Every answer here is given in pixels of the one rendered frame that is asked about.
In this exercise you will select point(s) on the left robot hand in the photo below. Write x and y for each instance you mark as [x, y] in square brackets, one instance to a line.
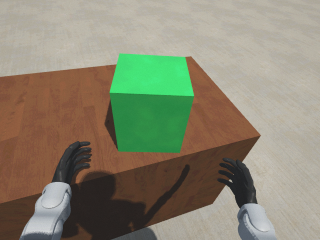
[67, 166]

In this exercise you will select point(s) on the left robot forearm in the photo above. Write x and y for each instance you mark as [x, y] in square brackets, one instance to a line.
[52, 209]

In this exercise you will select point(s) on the right robot forearm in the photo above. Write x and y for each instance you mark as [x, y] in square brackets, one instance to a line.
[254, 224]

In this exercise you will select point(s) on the pedestal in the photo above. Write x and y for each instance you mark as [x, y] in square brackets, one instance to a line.
[42, 114]

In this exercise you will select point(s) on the right robot hand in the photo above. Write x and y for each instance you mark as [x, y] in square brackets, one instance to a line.
[242, 184]

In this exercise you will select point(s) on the carton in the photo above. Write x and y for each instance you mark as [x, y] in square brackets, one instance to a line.
[151, 99]

